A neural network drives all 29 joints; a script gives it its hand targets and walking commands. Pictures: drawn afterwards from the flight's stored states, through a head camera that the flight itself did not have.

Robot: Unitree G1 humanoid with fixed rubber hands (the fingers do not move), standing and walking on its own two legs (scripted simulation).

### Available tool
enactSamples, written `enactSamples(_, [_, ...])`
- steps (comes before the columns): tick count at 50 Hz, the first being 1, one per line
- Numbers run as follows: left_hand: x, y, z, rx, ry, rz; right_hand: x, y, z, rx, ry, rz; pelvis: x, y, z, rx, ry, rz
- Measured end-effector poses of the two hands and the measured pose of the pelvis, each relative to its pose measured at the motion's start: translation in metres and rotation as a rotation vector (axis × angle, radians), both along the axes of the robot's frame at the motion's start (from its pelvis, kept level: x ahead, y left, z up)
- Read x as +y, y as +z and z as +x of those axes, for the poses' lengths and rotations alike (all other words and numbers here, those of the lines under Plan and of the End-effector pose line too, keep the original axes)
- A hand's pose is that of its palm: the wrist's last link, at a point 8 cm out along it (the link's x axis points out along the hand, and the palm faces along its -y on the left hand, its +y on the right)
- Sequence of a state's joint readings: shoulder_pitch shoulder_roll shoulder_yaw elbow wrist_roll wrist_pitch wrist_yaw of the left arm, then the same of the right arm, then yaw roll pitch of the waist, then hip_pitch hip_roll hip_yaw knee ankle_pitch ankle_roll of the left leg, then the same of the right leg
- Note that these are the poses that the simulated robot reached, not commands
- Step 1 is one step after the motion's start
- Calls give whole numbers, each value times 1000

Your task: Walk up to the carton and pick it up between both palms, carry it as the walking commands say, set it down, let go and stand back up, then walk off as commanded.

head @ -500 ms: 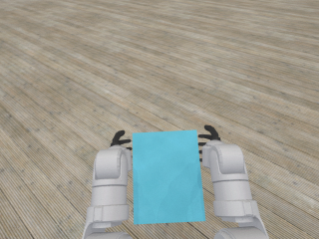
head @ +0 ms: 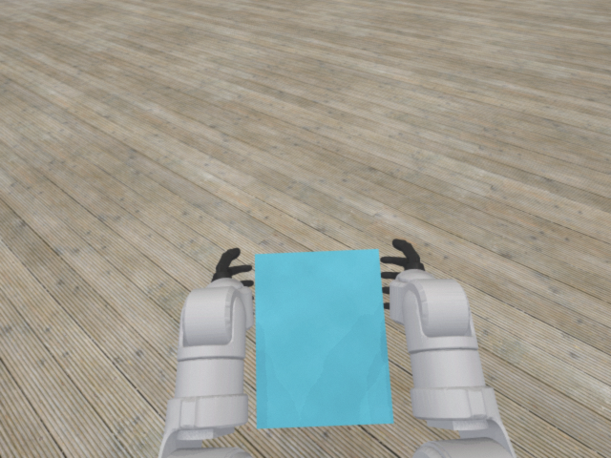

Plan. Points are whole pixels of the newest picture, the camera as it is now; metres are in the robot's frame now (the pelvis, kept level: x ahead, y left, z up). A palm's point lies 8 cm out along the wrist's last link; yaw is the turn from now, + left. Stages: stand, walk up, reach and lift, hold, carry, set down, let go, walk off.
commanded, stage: carry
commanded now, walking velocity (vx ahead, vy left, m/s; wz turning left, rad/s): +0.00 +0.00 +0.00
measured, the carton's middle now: (318, 330) +0.33 +0.00 -0.03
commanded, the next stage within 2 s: hold in 0.22 s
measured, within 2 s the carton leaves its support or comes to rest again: neither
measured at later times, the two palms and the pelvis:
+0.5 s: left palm (247, 307) +0.30 +0.10 +0.07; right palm (438, 312) +0.29 -0.15 +0.07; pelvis -0.01 +0.00 +0.00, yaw +2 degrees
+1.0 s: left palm (237, 311) +0.30 +0.11 +0.07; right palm (428, 314) +0.29 -0.14 +0.07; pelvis -0.03 +0.02 -0.01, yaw +1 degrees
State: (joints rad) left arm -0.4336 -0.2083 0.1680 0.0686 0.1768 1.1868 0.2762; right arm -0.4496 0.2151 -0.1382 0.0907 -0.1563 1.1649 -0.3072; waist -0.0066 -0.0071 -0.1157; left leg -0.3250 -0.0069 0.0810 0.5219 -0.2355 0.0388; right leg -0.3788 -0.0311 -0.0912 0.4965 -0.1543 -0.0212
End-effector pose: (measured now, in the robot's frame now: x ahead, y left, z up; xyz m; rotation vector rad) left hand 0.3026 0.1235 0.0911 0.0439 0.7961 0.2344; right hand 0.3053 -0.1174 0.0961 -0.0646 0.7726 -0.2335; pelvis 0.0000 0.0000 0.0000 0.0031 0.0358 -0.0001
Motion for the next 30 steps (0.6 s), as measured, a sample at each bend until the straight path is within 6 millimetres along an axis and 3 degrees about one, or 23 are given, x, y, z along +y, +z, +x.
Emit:
enactSamples(11, [1,-3,2,-6,-5,2,0,-3,3,-6,10,-3,0,0,2,0,0,0])
enactSamples(14, [0,-29,8,19,-57,23,-1,-29,7,18,71,-7,-1,3,2,-66,3,-3])
enactSamples(17, [0,-39,3,-35,-115,49,-8,-40,-1,-33,117,-17,-2,5,1,-111,30,-6])
enactSamples(24, [-24,-27,1,-112,-176,33,-33,-30,-16,-122,10,52,-3,3,-10,-187,49,-2])
enactSamples(30, [-30,-18,-1,-123,-150,33,-37,-22,-17,-146,-28,66,-2,-1,-18,-227,26,-1])
